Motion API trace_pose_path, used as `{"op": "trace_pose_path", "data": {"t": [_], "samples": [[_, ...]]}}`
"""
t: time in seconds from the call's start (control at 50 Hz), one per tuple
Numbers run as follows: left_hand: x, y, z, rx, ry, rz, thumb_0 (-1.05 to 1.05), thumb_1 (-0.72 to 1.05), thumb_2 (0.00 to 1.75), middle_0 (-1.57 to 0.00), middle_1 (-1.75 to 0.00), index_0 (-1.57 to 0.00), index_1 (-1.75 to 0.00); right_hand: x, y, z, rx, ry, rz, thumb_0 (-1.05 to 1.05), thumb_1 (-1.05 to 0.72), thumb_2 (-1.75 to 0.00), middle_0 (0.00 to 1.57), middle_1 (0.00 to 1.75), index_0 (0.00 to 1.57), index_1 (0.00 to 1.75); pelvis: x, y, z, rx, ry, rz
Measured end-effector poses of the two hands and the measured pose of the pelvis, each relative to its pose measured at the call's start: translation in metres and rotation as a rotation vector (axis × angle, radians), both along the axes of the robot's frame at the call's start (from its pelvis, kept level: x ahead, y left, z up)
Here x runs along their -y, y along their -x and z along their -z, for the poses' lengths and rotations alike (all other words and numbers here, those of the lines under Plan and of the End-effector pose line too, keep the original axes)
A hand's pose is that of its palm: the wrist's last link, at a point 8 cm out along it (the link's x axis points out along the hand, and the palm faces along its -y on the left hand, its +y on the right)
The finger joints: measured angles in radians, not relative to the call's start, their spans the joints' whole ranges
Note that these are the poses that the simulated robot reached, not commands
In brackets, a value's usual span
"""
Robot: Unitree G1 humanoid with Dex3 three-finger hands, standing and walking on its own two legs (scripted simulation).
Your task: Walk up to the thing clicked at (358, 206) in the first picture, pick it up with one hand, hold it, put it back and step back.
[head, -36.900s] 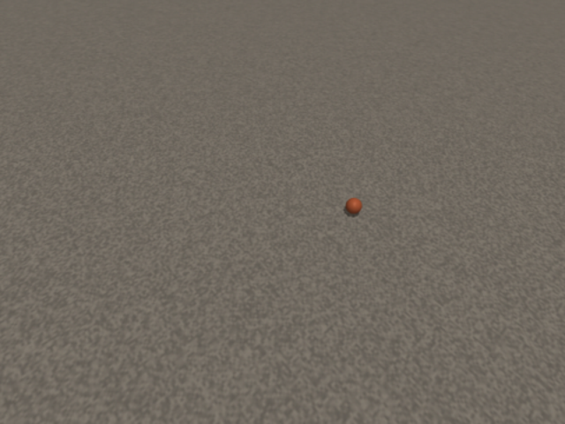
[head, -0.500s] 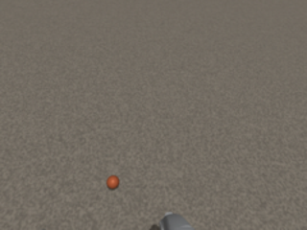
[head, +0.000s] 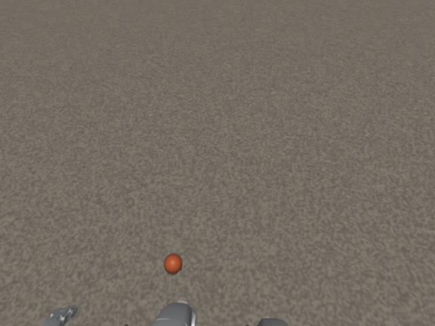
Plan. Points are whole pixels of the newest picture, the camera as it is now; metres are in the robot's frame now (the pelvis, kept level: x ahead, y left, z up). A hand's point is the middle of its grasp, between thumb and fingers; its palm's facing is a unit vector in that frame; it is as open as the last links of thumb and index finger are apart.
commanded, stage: walk up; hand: left
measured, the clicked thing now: (173, 263) +0.43 +0.22 -0.72
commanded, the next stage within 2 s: none
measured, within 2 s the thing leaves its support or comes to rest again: neither
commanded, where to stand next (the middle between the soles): +0.07 -0.03 m, yaw +3 degrees
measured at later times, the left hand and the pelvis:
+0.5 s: hand out of the picture +0.02 +0.27 -0.16, palm faces -0.09 -0.93 -0.37, open 7.4 cm; pelvis -0.04 -0.01 -0.01, yaw -4 degrees
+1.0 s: hand out of the picture +0.06 +0.27 -0.15, palm faces +0.02 -0.93 -0.38, open 7.4 cm; pelvis -0.02 +0.00 -0.01, yaw +0 degrees
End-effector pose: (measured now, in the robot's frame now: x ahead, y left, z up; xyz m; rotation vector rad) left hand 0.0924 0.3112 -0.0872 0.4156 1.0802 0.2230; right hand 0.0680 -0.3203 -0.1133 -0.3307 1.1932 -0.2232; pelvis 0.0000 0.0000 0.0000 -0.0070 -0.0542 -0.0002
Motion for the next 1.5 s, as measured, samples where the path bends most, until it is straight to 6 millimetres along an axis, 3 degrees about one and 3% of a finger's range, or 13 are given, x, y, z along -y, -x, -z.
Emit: {"op": "trace_pose_path", "data": {"t": [0.08,0.2,0.4,0.5,0.58,0.7,0.82,0.98,1.1,1.18,1.28,1.4,1.5], "samples": [[-0.015,-0.020,0.023,0.017,0.027,0.006,0.00,0.90,0.90,-0.21,-0.30,-0.21,-0.30,-0.015,-0.011,0.003,0.033,0.046,-0.030,0.00,-0.91,-0.90,0.20,0.30,0.20,0.30,-0.017,0.004,0.016,-0.010,-0.009,-0.013],[-0.023,-0.025,0.045,-0.005,0.060,-0.013,0.00,0.90,0.90,-0.21,-0.30,-0.20,-0.30,-0.033,0.005,-0.007,0.008,0.074,-0.033,0.00,-0.91,-0.90,0.20,0.30,0.20,0.30,-0.024,0.022,0.016,-0.008,-0.001,-0.009],[-0.015,0.044,0.044,-0.154,0.092,0.028,0.00,0.90,0.90,-0.21,-0.30,-0.20,-0.30,-0.005,0.045,-0.036,0.078,0.123,-0.007,0.00,-0.90,-0.90,0.21,0.30,0.20,0.30,-0.010,0.037,0.005,-0.021,0.004,0.074],[-0.005,0.079,0.031,-0.156,0.061,0.000,0.00,0.90,0.90,-0.21,-0.30,-0.20,-0.30,0.032,0.076,-0.030,0.028,0.131,0.030,0.00,-0.90,-0.90,0.20,0.30,0.20,0.30,0.010,0.040,0.006,-0.004,0.020,0.065],[0.002,0.109,0.013,-0.158,0.049,-0.063,0.00,0.90,0.90,-0.21,-0.30,-0.20,-0.30,0.042,0.083,-0.029,-0.035,0.105,0.038,0.01,-0.91,-0.90,0.20,0.30,0.20,0.30,0.017,0.033,-0.005,0.000,0.000,0.056],[0.000,0.127,-0.004,-0.198,0.020,-0.106,0.00,0.90,0.90,-0.21,-0.30,-0.20,-0.30,0.033,0.060,-0.021,-0.060,0.044,-0.007,0.01,-0.91,-0.90,0.20,0.30,0.20,0.30,0.015,0.016,-0.011,0.006,0.006,0.023],[-0.010,0.101,0.016,-0.199,0.020,-0.127,0.01,0.90,0.90,-0.21,-0.30,-0.20,-0.30,-0.002,0.010,-0.001,-0.035,0.009,-0.059,0.01,-0.91,-0.90,0.20,0.30,0.20,0.30,0.004,0.004,0.004,0.005,0.003,-0.006],[0.002,0.041,0.027,-0.070,0.064,-0.081,0.00,0.90,0.90,-0.21,-0.30,-0.20,-0.30,-0.039,-0.047,-0.003,0.123,-0.038,-0.109,0.01,-0.91,-0.90,0.20,0.30,0.20,0.30,0.000,0.020,0.006,0.003,-0.004,-0.001],[0.009,0.048,0.026,-0.049,0.021,-0.053,0.00,0.90,0.90,-0.21,-0.30,-0.20,-0.30,-0.027,-0.058,-0.001,0.216,-0.053,-0.113,0.00,-0.90,-0.90,0.20,0.30,0.20,0.30,0.011,0.044,0.016,-0.008,-0.003,0.014],[0.014,0.081,0.022,-0.074,-0.003,-0.058,0.00,0.90,0.90,-0.21,-0.30,-0.20,-0.30,-0.009,-0.038,0.005,0.188,-0.035,-0.091,0.00,-0.91,-0.90,0.20,0.30,0.20,0.30,0.020,0.060,0.017,-0.005,-0.010,0.004],[0.013,0.116,0.010,-0.114,-0.009,-0.093,0.00,0.90,0.90,-0.21,-0.30,-0.21,-0.30,0.008,0.009,0.001,0.089,-0.003,-0.080,0.00,-0.91,-0.90,0.20,0.30,0.20,0.30,0.019,0.076,0.005,-0.018,-0.037,-0.013],[0.002,0.135,0.013,-0.071,0.017,-0.109,0.00,0.90,0.90,-0.21,-0.30,-0.21,-0.30,0.011,0.070,0.002,-0.058,0.037,-0.096,0.01,-0.91,-0.90,0.20,0.30,0.20,0.30,0.012,0.083,0.006,-0.025,-0.029,-0.066],[0.004,0.145,0.020,-0.102,0.059,-0.124,0.00,0.90,0.90,-0.21,-0.30,-0.20,-0.30,0.000,0.097,-0.008,-0.051,0.024,-0.083,0.01,-0.91,-0.90,0.20,0.30,0.20,0.30,0.012,0.086,-0.001,-0.004,-0.035,-0.065]]}}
